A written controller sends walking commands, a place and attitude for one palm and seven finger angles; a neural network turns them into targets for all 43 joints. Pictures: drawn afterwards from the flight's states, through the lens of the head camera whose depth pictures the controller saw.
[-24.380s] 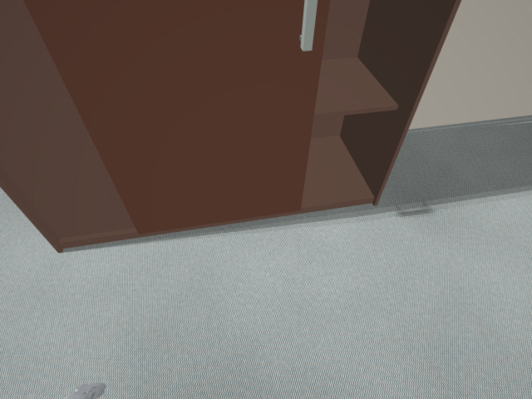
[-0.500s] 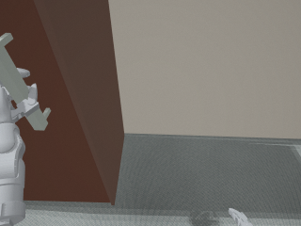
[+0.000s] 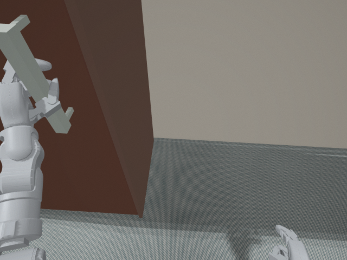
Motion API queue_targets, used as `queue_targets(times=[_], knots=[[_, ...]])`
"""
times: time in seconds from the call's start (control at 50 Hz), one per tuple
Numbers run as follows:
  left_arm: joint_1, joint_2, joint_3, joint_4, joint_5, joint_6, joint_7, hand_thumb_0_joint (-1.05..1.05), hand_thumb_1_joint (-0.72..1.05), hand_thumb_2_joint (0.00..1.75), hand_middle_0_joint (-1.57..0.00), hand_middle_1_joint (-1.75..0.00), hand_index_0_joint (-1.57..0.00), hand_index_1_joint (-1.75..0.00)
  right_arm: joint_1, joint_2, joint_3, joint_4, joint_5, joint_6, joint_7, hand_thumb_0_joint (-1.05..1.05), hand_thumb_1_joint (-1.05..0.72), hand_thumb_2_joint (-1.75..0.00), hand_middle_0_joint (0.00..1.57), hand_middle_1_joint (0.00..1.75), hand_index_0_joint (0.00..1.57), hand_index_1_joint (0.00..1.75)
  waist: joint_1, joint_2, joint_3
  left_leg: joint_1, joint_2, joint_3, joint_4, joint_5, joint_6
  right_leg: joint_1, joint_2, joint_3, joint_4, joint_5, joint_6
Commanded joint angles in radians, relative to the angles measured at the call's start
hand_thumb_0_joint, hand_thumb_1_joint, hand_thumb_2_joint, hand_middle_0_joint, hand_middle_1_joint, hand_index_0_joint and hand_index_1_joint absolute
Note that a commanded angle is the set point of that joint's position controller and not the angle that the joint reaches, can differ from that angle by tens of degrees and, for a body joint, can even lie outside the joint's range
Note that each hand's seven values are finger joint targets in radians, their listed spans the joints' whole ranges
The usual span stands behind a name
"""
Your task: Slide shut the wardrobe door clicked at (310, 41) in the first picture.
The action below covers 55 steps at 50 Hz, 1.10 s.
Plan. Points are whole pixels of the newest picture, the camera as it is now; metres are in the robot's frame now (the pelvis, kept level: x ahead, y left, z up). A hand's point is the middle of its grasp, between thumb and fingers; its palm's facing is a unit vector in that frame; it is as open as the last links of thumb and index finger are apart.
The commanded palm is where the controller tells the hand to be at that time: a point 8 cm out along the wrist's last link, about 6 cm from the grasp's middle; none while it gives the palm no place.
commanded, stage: stop walking and hold the door there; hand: left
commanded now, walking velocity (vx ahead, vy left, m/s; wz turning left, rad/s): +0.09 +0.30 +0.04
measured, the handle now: (45, 82) +0.40 +0.29 +0.21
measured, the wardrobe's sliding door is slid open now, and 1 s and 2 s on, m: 0.00 0.00 0.00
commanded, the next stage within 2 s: loosen the grip on the handle in 0.92 s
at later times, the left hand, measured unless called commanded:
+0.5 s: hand (52, 99) +0.36 +0.27 +0.19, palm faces +0.40 -0.90 -0.18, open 6.0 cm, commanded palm +0.32 +0.30 +0.18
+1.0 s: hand (52, 98) +0.36 +0.27 +0.19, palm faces +0.45 -0.87 -0.21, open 6.0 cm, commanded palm +0.31 +0.30 +0.20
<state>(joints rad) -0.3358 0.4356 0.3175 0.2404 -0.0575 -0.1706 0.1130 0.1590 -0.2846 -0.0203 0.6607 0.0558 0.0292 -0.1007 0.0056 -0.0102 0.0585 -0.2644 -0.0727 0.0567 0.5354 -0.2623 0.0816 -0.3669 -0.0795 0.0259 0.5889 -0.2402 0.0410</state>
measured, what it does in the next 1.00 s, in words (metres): steps on the spot: right foot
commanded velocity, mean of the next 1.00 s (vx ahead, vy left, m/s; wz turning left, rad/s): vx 0.02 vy -0.02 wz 0.00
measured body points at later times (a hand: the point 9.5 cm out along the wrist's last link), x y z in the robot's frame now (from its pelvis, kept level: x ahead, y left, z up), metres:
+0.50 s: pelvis -0.01 +0.01 +0.01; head +0.00 +0.02 +0.46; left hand +0.33 +0.31 +0.20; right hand +0.12 -0.24 -0.09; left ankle +0.02 +0.07 -0.73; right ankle -0.01 -0.09 -0.73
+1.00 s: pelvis +0.00 -0.01 +0.01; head +0.00 -0.02 +0.46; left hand +0.33 +0.31 +0.20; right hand +0.13 -0.26 -0.09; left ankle +0.02 +0.07 -0.73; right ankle -0.01 -0.09 -0.73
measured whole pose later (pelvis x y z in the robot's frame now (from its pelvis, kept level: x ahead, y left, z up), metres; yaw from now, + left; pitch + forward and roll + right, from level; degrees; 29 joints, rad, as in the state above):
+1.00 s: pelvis +0.00 -0.01 +0.01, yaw -3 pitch +0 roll -1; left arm -0.28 0.44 0.34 0.33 -0.08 -0.13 0.14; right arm 0.21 -0.25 0.03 0.68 0.05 0.00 -0.10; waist 0.02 0.04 -0.02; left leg -0.22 -0.01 0.09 0.43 -0.21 0.06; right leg -0.17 0.05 -0.06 0.38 -0.21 -0.05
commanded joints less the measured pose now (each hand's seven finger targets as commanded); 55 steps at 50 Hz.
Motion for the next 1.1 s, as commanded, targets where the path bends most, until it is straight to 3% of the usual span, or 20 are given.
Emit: queue_targets(times=[0.0, 0.06, 0.12, 0.16, 0.22, 0.24, 0.26, 0.36, 0.4, 0.42, 0.5, 0.58, 0.76, 0.96, 0.98, 1.0, 1.02, 1.04, 1.06, 1.08], knots=[[-0.3, 0.16, -0.023, -0.26, -0.006, -0.066, 0.0, 0.0, 0.9, 0.9, -0.45, -1.4, -0.45, -1.4, -0.071, -0.092, -0.016, -0.16, -0.005, -0.069, 0.016, 0.0, -0.9, -0.9, 0.2, 0.3, 0.2, 0.3, 0.005, 0.194, -0.265, 0.244, 0.319, -0.25, -0.148, 0.555, 0.086, -0.083, 0.031, -0.072, 0.29, -0.247, -0.017], [-0.278, 0.153, -0.029, -0.244, 0.002, -0.033, -0.003, 0.0, 0.9, 0.9, -0.45, -1.4, -0.45, -1.4, -0.04, -0.106, -0.026, -0.14, -0.009, -0.093, 0.032, 0.0, -0.9, -0.9, 0.2, 0.3, 0.2, 0.3, -0.008, 0.087, -0.259, 0.267, 0.3, -0.236, -0.145, 0.544, 0.069, -0.06, 0.037, -0.089, 0.228, -0.19, -0.006], [-0.281, 0.171, -0.022, -0.248, 0.004, -0.015, 0.0, 0.0, 0.9, 0.9, -0.45, -1.4, -0.45, -1.4, -0.052, -0.089, -0.003, -0.134, -0.02, -0.102, 0.027, 0.0, -0.9, -0.9, 0.2, 0.3, 0.2, 0.3, -0.006, 0.137, -0.25, 0.242, 0.295, -0.239, -0.192, 0.393, 0.029, 0.03, 0.046, -0.08, 0.045, -0.147, -0.016], [-0.298, 0.194, -0.003, -0.249, 0.006, -0.014, 0.004, 0.0, 0.9, 0.9, -0.45, -1.4, -0.45, -1.4, -0.051, -0.085, 0.009, -0.128, -0.026, -0.111, 0.025, 0.0, -0.9, -0.9, 0.2, 0.3, 0.2, 0.3, 0.001, 0.147, -0.275, 0.249, 0.272, -0.219, -0.184, 0.366, -0.028, 0.122, 0.059, -0.076, -0.127, -0.058, -0.03], [-0.301, 0.215, 0.015, -0.214, 0.006, -0.004, 0.007, 0.0, 0.9, 0.9, -0.45, -1.4, -0.45, -1.4, -0.053, -0.089, 0.009, -0.123, -0.029, -0.107, 0.018, 0.0, -0.9, -0.9, 0.2, 0.3, 0.2, 0.3, -0.013, 0.031, -0.305, 0.118, 0.209, -0.163, -0.137, 0.175, -0.093, 0.284, -0.016, 0.036, -0.215, 0.103, -0.078], [-0.319, 0.185, -0.004, -0.219, 0.0, -0.005, 0.006, 0.0, 0.9, 0.9, -0.45, -1.4, -0.45, -1.4, -0.043, -0.092, 0.001, -0.126, -0.023, -0.105, 0.014, 0.0, -0.9, -0.9, 0.2, 0.3, 0.2, 0.3, -0.011, -0.068, -0.306, 0.121, 0.194, -0.147, -0.12, 0.112, -0.077, 0.259, -0.037, 0.077, -0.225, 0.061, -0.086], [-0.323, 0.159, -0.024, -0.194, -0.003, -0.003, 0.008, 0.0, 0.9, 0.9, -0.45, -1.4, -0.45, -1.4, -0.045, -0.094, 0.001, -0.123, -0.024, -0.103, 0.011, 0.0, -0.9, -0.9, 0.2, 0.3, 0.2, 0.3, -0.015, -0.075, -0.287, 0.126, 0.189, -0.145, -0.117, 0.074, -0.061, 0.217, -0.053, 0.108, -0.245, 0.023, -0.094], [-0.297, 0.181, -0.007, -0.144, 0.008, -0.012, 0.02, 0.0, 0.9, 0.9, -0.45, -1.4, -0.45, -1.4, -0.053, -0.093, 0.014, -0.109, -0.027, -0.095, -0.003, 0.0, -0.9, -0.9, 0.2, 0.3, 0.2, 0.3, -0.001, 0.135, -0.244, 0.161, 0.264, -0.252, -0.271, 0.068, -0.066, 0.155, 0.025, 0.007, -0.179, 0.015, -0.054], [-0.28, 0.222, 0.022, -0.136, 0.01, -0.016, 0.023, 0.0, 0.9, 0.9, -0.45, -1.4, -0.45, -1.4, -0.049, -0.099, 0.01, -0.105, -0.027, -0.089, -0.009, 0.0, -0.9, -0.9, 0.2, 0.3, 0.2, 0.3, 0.002, 0.135, -0.23, 0.162, 0.267, -0.246, -0.281, 0.089, -0.072, 0.155, 0.028, 0.003, -0.189, 0.023, -0.051], [-0.273, 0.187, -0.005, -0.136, 0.01, -0.019, 0.02, 0.0, 0.9, 0.9, -0.45, -1.4, -0.45, -1.4, -0.05, -0.09, 0.013, -0.108, -0.027, -0.089, -0.01, 0.0, -0.9, -0.9, 0.2, 0.3, 0.2, 0.3, 0.002, 0.123, -0.225, 0.154, 0.264, -0.24, -0.279, 0.103, -0.075, 0.163, 0.027, 0.002, -0.197, 0.03, -0.051], [-0.248, 0.191, -0.002, -0.139, 0.007, -0.023, 0.018, 0.0, 0.9, 0.9, -0.45, -1.4, -0.45, -1.4, -0.045, -0.1, 0.003, -0.11, -0.021, -0.089, -0.01, 0.0, -0.9, -0.9, 0.2, 0.3, 0.2, 0.3, -0.004, 0.086, -0.244, 0.166, 0.241, -0.183, -0.225, 0.227, -0.078, 0.191, 0.016, 0.014, -0.223, 0.103, -0.057], [-0.242, 0.2, 0.009, -0.155, 0.008, -0.024, 0.016, 0.0, 0.9, 0.9, -0.45, -1.4, -0.45, -1.4, -0.041, -0.104, -0.002, -0.117, -0.017, -0.089, -0.005, 0.0, -0.9, -0.9, 0.2, 0.3, 0.2, 0.3, -0.004, 0.101, -0.276, 0.193, 0.234, -0.161, -0.189, 0.305, -0.08, 0.196, 0.011, 0.023, -0.223, 0.151, -0.061], [-0.202, 0.253, 0.066, -0.078, 0.003, -0.01, 0.021, 0.0, 0.9, 0.9, -0.45, -1.4, -0.45, -1.4, -0.04, -0.109, -0.001, -0.116, -0.013, -0.076, -0.009, 0.0, -0.9, -0.9, 0.2, 0.3, 0.2, 0.3, -0.006, 0.062, -0.255, 0.136, 0.212, -0.14, -0.165, 0.224, -0.055, 0.202, -0.016, 0.064, -0.269, 0.163, -0.064], [-0.203, 0.221, 0.032, -0.097, 0.0, -0.008, 0.014, 0.0, 0.9, 0.9, -0.45, -1.4, -0.45, -1.4, -0.038, -0.105, 0.002, -0.123, -0.008, -0.069, -0.012, 0.0, -0.9, -0.9, 0.2, 0.3, 0.2, 0.3, -0.007, 0.053, -0.279, 0.183, 0.219, -0.135, -0.153, 0.306, -0.048, 0.203, -0.006, 0.051, -0.253, 0.225, -0.056], [-0.204, 0.24, 0.048, -0.093, 0.002, -0.007, 0.016, 0.0, 0.9, 0.9, -0.45, -1.4, -0.45, -1.4, -0.038, -0.109, 0.001, -0.12, -0.007, -0.068, -0.013, 0.0, -0.9, -0.9, 0.2, 0.3, 0.2, 0.3, -0.006, 0.06, -0.274, 0.182, 0.219, -0.132, -0.153, 0.296, -0.048, 0.197, -0.006, 0.053, -0.257, 0.213, -0.055], [-1.13, 0.85, 0.409, -0.4, 0.129, -0.078, 0.037, 0.0, 0.9, 0.9, -0.45, -1.4, -0.45, -1.4, 0.049, -0.079, 0.073, -0.218, 0.034, -0.123, 0.024, 0.0, -0.9, -0.9, 0.2, 0.3, 0.2, 0.3, -0.018, 0.176, 0.005, -0.114, 0.167, -0.101, -0.166, -0.003, -0.04, 0.11, 0.027, 0.032, -0.219, -0.151, -0.038], [-0.839, 0.478, 0.241, 0.169, 0.243, 0.058, -0.017, 0.0, 0.78, 0.84, -0.45, -1.4, -0.45, -1.4, 0.068, -0.081, -0.031, -0.035, -0.115, -0.152, 0.037, 0.0, -0.9, -0.9, 0.2, 0.3, 0.2, 0.3, -0.015, 0.088, -0.319, 0.142, 0.098, -0.062, -0.155, 0.344, -0.061, 0.17, 0.072, -0.045, -0.146, 0.183, -0.094], [-0.608, 0.242, 0.152, 0.101, 0.089, 0.073, -0.032, 0.0, 0.66, 0.78, -0.45, -1.4, -0.45, -1.4, 0.102, -0.104, -0.03, -0.069, -0.069, -0.165, 0.049, 0.0, -0.9, -0.9, 0.2, 0.3, 0.2, 0.3, -0.029, -0.057, -0.37, 0.218, 0.116, -0.099, -0.143, 0.422, -0.089, 0.134, 0.119, -0.074, -0.16, 0.184, -0.076], [-0.586, 0.285, 0.209, 0.009, 0.029, 0.051, -0.053, 0.0, 0.54, 0.73, -0.45, -1.4, -0.45, -1.4, 0.067, -0.133, -0.034, -0.074, -0.065, -0.181, 0.044, 0.0, -0.9, -0.9, 0.2, 0.3, 0.2, 0.3, 0.0, -0.057, -0.439, 0.277, 0.107, -0.085, -0.13, 0.364, -0.067, 0.166, 0.121, -0.047, -0.179, 0.176, -0.07], [-0.599, 0.35, 0.232, -0.011, 0.017, 0.053, -0.055, 0.0, 0.42, 0.67, -0.45, -1.4, -0.45, -1.4, 0.014, -0.123, -0.02, -0.068, -0.062, -0.178, 0.032, 0.0, -0.9, -0.9, 0.2, 0.3, 0.2, 0.3, 0.017, 0.03, -0.41, 0.221, 0.086, -0.059, -0.12, 0.246, -0.055, 0.185, 0.104, -0.017, -0.191, 0.128, -0.066]])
